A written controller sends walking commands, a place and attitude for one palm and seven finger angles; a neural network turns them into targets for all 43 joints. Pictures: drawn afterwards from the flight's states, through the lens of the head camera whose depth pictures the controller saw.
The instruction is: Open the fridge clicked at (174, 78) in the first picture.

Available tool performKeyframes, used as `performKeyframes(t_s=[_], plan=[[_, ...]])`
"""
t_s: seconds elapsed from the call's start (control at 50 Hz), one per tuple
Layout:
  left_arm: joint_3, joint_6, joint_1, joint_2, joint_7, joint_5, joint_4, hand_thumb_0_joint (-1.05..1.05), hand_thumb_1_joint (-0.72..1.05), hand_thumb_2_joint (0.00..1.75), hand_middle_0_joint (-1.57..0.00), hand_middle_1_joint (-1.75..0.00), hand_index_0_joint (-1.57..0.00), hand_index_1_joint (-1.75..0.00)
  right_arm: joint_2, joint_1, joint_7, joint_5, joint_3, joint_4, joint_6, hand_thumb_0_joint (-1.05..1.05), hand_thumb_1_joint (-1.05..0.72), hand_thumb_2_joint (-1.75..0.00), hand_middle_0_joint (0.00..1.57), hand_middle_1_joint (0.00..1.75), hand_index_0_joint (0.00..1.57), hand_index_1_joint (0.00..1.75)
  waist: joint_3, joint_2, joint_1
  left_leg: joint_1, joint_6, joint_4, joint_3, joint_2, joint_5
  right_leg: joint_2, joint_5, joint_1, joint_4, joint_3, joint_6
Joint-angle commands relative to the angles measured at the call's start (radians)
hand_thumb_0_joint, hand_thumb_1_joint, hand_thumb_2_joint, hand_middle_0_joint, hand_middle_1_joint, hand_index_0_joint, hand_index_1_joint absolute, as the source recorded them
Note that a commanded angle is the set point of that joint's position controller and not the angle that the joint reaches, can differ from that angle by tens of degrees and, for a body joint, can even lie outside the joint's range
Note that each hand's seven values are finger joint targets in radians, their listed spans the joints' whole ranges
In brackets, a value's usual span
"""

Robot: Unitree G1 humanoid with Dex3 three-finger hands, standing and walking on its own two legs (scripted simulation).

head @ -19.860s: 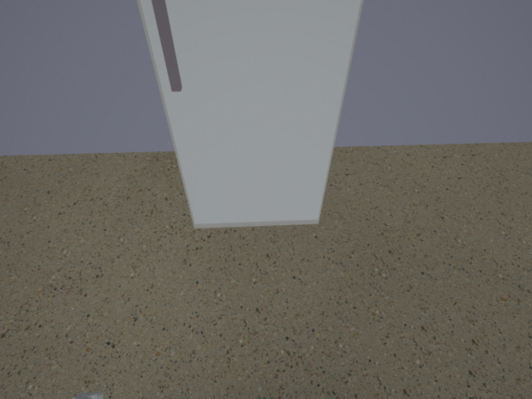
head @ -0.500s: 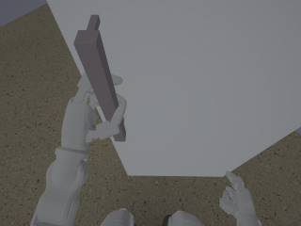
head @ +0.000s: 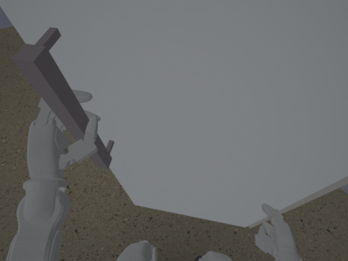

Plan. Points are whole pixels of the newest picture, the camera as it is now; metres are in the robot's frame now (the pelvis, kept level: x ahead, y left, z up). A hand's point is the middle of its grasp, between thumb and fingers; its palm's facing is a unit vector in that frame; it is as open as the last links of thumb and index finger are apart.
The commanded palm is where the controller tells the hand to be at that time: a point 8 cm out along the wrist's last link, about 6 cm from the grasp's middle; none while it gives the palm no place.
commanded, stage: walk backward, drawing the door open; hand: left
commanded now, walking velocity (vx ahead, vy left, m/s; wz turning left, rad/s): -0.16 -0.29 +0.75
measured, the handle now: (85, 116) +0.34 +0.16 +0.16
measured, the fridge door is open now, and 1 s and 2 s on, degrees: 48 82 76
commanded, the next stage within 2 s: stop walking and hold the door back in 0.82 s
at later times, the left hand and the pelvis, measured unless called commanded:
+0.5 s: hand (74, 224) +0.17 +0.14 +0.16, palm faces +0.57 -0.77 -0.28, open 6.8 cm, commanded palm +0.11 +0.17 +0.17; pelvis -0.05 -0.16 +0.00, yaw +14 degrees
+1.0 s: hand out of the picture +0.02 +0.08 +0.16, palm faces +0.71 -0.65 -0.26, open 6.6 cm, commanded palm -0.01 +0.12 +0.15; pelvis -0.13 -0.26 +0.00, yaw +26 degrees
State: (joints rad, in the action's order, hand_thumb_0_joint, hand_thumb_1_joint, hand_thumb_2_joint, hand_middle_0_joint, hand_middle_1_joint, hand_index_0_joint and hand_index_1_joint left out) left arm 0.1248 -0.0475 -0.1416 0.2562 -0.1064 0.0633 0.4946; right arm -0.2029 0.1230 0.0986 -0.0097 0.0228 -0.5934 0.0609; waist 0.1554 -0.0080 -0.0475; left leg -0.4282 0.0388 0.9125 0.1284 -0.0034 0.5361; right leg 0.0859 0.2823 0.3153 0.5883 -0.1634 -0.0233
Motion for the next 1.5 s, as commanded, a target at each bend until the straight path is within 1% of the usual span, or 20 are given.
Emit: performKeyframes(t_s=[0.0,0.04,0.16,0.3,0.36,0.42,0.56,0.58,0.62,0.72,0.9,0.94,0.96,0.98,1.0,1.06,1.28,1.34,1.38,1.48], plan=[[0.070,-0.128,0.207,0.111,-0.009,-0.003,0.327,0.00,0.90,0.90,-0.45,-1.40,-0.45,-1.40,-0.063,0.015,0.016,-0.007,0.026,0.162,0.046,0.00,-0.90,-0.90,0.20,0.30,0.20,0.30,-0.436,-0.049,-0.008,0.396,-0.037,-0.501,-0.060,-0.079,-0.367,0.134,-0.481,-0.040,0.165,0.057,-0.051],[0.062,-0.156,0.228,0.128,-0.001,-0.015,0.333,0.00,0.90,0.90,-0.45,-1.40,-0.45,-1.40,-0.113,-0.009,-0.003,-0.013,0.032,0.175,0.058,0.00,-0.90,-0.90,0.20,0.30,0.20,0.30,-0.428,0.292,0.039,0.653,-0.275,-0.574,-0.724,-0.568,-1.197,-0.048,0.341,0.371,0.509,0.150,0.078],[0.106,-0.129,0.234,0.142,0.000,-0.027,0.248,0.00,0.90,0.90,-0.45,-1.40,-0.45,-1.40,-0.107,-0.019,-0.026,0.007,0.038,0.098,0.083,0.00,-0.90,-0.90,0.20,0.30,0.20,0.30,-0.347,0.289,0.045,0.379,-0.154,-0.523,-0.279,-0.296,-0.815,-0.042,0.073,0.156,0.348,0.171,0.082],[0.204,-0.129,0.204,0.210,-0.026,0.003,0.155,0.00,0.90,0.90,-0.45,-1.40,-0.45,-1.40,-0.115,-0.019,-0.027,0.022,0.022,0.130,0.102,0.00,-0.90,-0.90,0.20,0.30,0.20,0.30,-0.335,0.219,0.064,0.178,-0.099,-0.402,-0.246,-0.192,-0.495,-0.109,-0.078,-0.197,-0.162,0.075,0.107],[0.334,-0.132,0.197,0.379,-0.035,-0.011,0.144,0.00,0.90,0.90,-0.45,-1.40,-0.45,-1.40,-0.073,-0.044,-0.018,0.007,-0.001,0.155,0.090,0.00,-0.90,-0.90,0.20,0.30,0.20,0.30,-0.320,-0.205,0.076,-0.053,-0.010,0.146,-0.130,0.046,0.082,0.280,-0.478,-0.140,-0.290,0.419,-0.070],[0.369,-0.140,0.158,0.360,-0.044,-0.003,0.178,0.00,0.90,0.90,-0.45,-1.40,-0.45,-1.40,-0.091,-0.060,-0.025,0.005,0.010,0.127,0.076,0.00,-0.90,-0.90,0.20,0.30,0.20,0.30,-0.348,-0.147,0.065,-0.133,0.011,0.378,-0.172,-0.021,0.033,0.308,-0.485,-0.214,-0.186,0.336,-0.163],[0.319,-0.161,0.087,0.289,-0.052,0.012,0.168,0.00,0.90,0.90,-0.45,-1.40,-0.45,-1.40,-0.089,-0.012,0.008,0.002,0.005,0.132,0.050,0.00,-0.90,-0.90,0.20,0.30,0.20,0.30,-0.347,-0.081,0.032,0.191,-0.007,-0.335,-0.068,-0.012,-0.220,0.205,-0.435,-0.094,-0.051,0.118,-0.066],[0.300,-0.166,0.113,0.277,-0.052,0.017,0.176,0.00,0.90,0.90,-0.45,-1.40,-0.45,-1.40,-0.107,0.002,0.012,0.005,0.014,0.134,0.050,0.00,-0.90,-0.90,0.20,0.30,0.20,0.30,-0.356,0.002,0.016,0.286,-0.017,-0.488,-0.120,-0.051,-0.361,0.154,-0.327,-0.040,0.062,0.094,-0.022],[0.279,-0.200,0.160,0.289,-0.053,0.009,0.191,0.00,0.90,0.90,-0.45,-1.40,-0.45,-1.40,-0.143,-0.013,0.001,0.014,0.024,0.153,0.066,0.00,-0.90,-0.90,0.20,0.30,0.20,0.30,-0.366,0.407,0.062,0.381,-0.225,-0.589,-0.655,-0.451,-1.045,-0.051,0.380,0.185,0.394,0.121,0.074],[0.250,-0.190,0.210,0.275,-0.045,-0.019,0.155,0.00,0.90,0.90,-0.45,-1.40,-0.45,-1.40,-0.135,0.011,-0.010,0.014,0.034,0.081,0.112,0.00,-0.90,-0.90,0.20,0.30,0.20,0.30,-0.331,0.276,0.043,0.322,-0.177,-0.565,-0.409,-0.269,-0.710,-0.076,0.177,0.142,0.421,0.167,0.073],[0.245,-0.158,0.187,0.274,-0.044,0.023,0.124,0.00,0.90,0.90,-0.45,-1.40,-0.45,-1.40,-0.118,-0.018,-0.004,-0.006,-0.003,0.099,0.113,0.00,-0.90,-0.90,0.20,0.30,0.20,0.30,-0.357,0.258,0.070,0.183,-0.120,-0.648,-0.373,-0.177,-0.348,-0.153,0.082,-0.236,-0.148,0.105,0.046],[0.209,-0.124,0.295,0.268,-0.041,0.010,-0.108,0.00,0.90,0.90,-0.45,-1.40,-0.45,-1.40,-0.106,-0.017,-0.006,0.004,-0.006,0.074,0.091,0.00,-0.90,-0.90,0.20,0.30,0.20,0.30,-0.328,0.110,0.064,0.157,-0.045,-0.461,-0.253,-0.063,-0.188,-0.021,-0.024,-0.232,-0.367,0.212,-0.006],[0.253,-0.119,0.416,0.357,-0.049,-0.001,-0.179,0.00,0.90,0.90,-0.45,-1.40,-0.45,-1.40,-0.091,-0.040,0.000,0.008,-0.010,0.076,0.073,0.00,-0.90,-0.90,0.20,0.30,0.20,0.30,-0.290,-0.163,0.062,0.035,0.011,-0.204,-0.155,0.041,-0.123,0.205,-0.004,-0.166,-0.439,0.516,-0.087],[0.287,-0.121,0.523,0.386,-0.059,-0.001,-0.268,0.00,0.90,0.90,-0.45,-1.40,-0.45,-1.40,-0.115,-0.052,0.008,0.008,-0.011,0.063,0.072,0.00,-0.90,-0.90,0.20,0.30,0.20,0.30,-0.240,-0.187,0.079,-0.084,0.017,0.062,-0.187,0.070,-0.045,0.345,-0.171,-0.078,-0.424,0.613,-0.139],[0.280,-0.115,0.566,0.363,-0.053,-0.005,-0.403,0.00,0.90,0.90,-0.45,-1.40,-0.45,-1.40,-0.135,-0.008,0.006,0.013,0.017,0.030,0.076,0.00,-0.90,-0.90,0.20,0.30,0.20,0.30,-0.291,-0.260,0.045,-0.103,0.008,0.185,-0.263,0.044,-0.082,0.321,-0.207,-0.099,-0.356,0.560,-0.093],[0.232,-0.157,0.746,0.367,-0.044,-0.019,-0.531,0.00,0.90,0.90,-0.45,-1.40,-0.45,-1.40,-0.131,-0.034,0.016,0.024,-0.007,0.012,0.046,0.00,-0.90,-0.90,0.20,0.30,0.20,0.30,-0.308,-0.121,0.045,-0.144,0.004,0.199,-0.196,0.014,-0.182,0.246,-0.429,-0.232,-0.217,0.350,-0.065],[0.205,-0.182,0.979,0.350,-0.031,-0.023,-0.682,0.00,0.90,0.90,-0.45,-1.40,-0.45,-1.40,-0.157,0.010,0.012,0.017,0.019,0.028,0.041,0.00,-0.90,-0.90,0.20,0.30,0.20,0.30,-0.372,-0.194,0.072,0.196,-0.050,-0.475,0.003,0.034,-0.226,0.173,0.030,-0.224,-0.257,0.292,-0.072],[0.115,-0.197,1.035,0.252,-0.011,-0.016,-0.627,0.00,0.90,0.90,-0.45,-1.40,-0.45,-1.40,-0.208,0.018,0.008,0.028,0.035,0.053,0.045,0.00,-0.90,-0.90,0.20,0.30,0.20,0.30,-0.398,0.210,0.057,0.459,-0.151,-0.613,-0.329,-0.240,-0.361,-0.043,0.062,0.047,0.081,0.113,0.026],[0.069,-0.198,1.138,0.237,-0.003,-0.027,-0.637,0.00,0.90,0.90,-0.45,-1.40,-0.45,-1.40,-0.143,0.003,0.004,0.036,0.003,0.046,0.049,0.00,-0.90,-0.90,0.20,0.30,0.20,0.30,-0.339,0.306,0.026,0.436,-0.257,-0.670,-0.538,-0.377,-0.346,-0.069,0.241,0.229,0.293,0.131,0.038],[0.053,-0.163,1.174,0.249,0.017,-0.028,-0.723,0.00,0.90,0.90,-0.45,-1.40,-0.45,-1.40,-0.177,0.062,0.001,0.046,0.010,0.011,0.041,0.00,-0.90,-0.90,0.20,0.30,0.20,0.30,-0.361,0.228,0.045,0.396,-0.197,-0.533,-0.260,-0.284,-0.529,-0.076,0.101,0.086,0.134,0.093,0.037]])
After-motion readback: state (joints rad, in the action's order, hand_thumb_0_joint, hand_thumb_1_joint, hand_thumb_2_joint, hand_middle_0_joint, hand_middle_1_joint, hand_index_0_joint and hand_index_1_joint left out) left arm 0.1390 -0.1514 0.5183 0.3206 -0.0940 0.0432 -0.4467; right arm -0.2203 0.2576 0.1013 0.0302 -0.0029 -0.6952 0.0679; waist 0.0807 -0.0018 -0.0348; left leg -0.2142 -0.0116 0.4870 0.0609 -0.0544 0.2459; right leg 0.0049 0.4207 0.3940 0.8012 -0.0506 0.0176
